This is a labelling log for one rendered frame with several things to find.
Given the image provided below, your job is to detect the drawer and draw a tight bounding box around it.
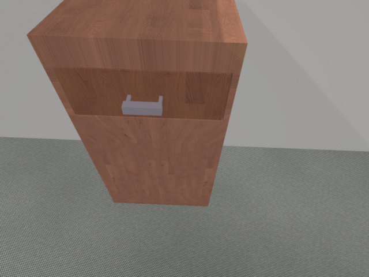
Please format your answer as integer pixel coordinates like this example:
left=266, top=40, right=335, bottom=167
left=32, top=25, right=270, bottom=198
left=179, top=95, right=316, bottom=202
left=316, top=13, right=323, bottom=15
left=53, top=66, right=231, bottom=120

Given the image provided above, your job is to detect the handle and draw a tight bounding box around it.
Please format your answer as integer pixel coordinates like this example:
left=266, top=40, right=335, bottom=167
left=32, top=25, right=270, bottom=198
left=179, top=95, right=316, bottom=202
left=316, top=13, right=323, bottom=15
left=121, top=95, right=163, bottom=116

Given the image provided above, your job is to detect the cabinet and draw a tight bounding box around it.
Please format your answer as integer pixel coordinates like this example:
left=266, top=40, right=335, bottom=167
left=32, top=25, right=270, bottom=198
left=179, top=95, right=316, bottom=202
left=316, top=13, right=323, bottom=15
left=27, top=0, right=248, bottom=207

